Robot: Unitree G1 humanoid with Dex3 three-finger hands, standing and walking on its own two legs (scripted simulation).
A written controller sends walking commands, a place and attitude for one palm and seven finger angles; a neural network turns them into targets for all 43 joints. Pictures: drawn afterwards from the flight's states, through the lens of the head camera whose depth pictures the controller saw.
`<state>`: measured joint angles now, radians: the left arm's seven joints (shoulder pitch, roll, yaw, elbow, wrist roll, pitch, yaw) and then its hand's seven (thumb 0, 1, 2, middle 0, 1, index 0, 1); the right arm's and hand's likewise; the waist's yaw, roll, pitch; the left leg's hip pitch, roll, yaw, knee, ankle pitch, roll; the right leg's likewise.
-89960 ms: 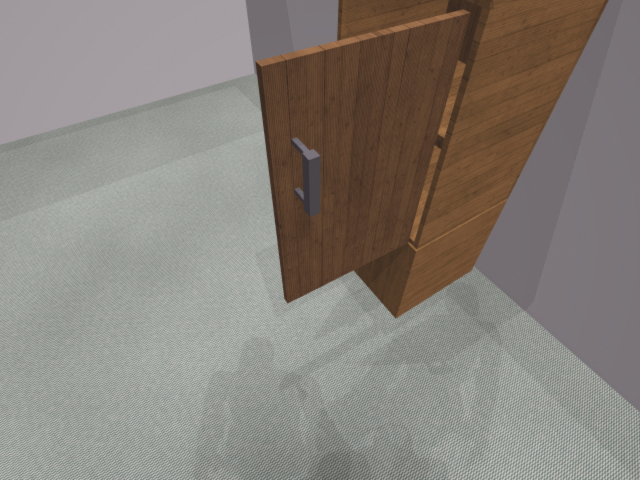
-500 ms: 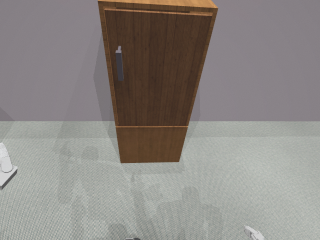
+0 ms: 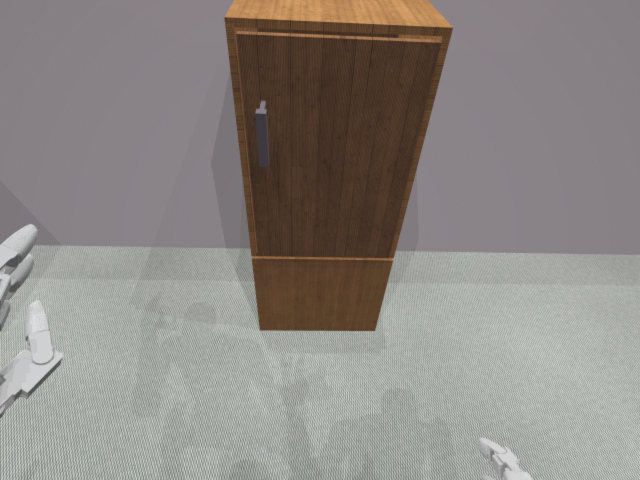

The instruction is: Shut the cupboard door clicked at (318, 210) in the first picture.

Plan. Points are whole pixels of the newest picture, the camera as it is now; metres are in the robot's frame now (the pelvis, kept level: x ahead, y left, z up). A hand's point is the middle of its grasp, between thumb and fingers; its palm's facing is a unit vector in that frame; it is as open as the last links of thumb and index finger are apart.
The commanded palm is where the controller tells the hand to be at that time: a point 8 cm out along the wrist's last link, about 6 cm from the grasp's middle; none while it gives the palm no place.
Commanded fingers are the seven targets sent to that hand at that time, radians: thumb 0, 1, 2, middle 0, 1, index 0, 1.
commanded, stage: let the arm hang, fingers relaxed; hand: left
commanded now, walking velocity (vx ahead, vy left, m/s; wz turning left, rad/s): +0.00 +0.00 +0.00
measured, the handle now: (263, 134) +0.76 +0.17 +0.07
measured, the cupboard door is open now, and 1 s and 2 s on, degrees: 0 0 0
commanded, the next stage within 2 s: look to check the result in 1.20 s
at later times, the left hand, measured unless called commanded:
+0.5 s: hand out of the picture +0.00 +0.19 -0.18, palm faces +0.00 -0.99 -0.13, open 7.1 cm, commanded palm none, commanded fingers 0.00 0.90 0.90 -0.20 -0.30 -0.20 -0.30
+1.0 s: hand out of the picture +0.01 +0.22 -0.15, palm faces +0.01 -0.96 -0.29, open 7.4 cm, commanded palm none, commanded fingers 0.00 0.90 0.90 -0.20 -0.30 -0.20 -0.30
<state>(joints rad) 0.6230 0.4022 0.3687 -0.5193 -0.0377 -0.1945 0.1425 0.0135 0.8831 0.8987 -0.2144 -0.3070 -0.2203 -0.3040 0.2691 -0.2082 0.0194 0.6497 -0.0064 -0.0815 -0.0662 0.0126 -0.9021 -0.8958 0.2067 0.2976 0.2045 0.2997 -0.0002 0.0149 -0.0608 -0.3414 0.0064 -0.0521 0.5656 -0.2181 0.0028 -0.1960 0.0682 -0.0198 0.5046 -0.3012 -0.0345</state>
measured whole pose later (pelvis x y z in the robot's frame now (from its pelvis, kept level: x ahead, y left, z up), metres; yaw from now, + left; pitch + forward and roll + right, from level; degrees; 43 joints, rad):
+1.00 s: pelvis +0.00 +0.00 +0.01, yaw +0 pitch -3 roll +0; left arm 0.25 0.25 0.01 1.13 0.01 0.00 0.01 0.00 0.91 0.90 -0.20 -0.30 -0.20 -0.30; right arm 0.21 -0.25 0.00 1.10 -0.02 0.01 -0.02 0.01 -0.91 -0.90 0.20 0.30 0.20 0.30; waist 0.00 0.03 0.02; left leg -0.22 -0.02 -0.03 0.40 -0.13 0.01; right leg -0.11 0.03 -0.01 0.41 -0.25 -0.03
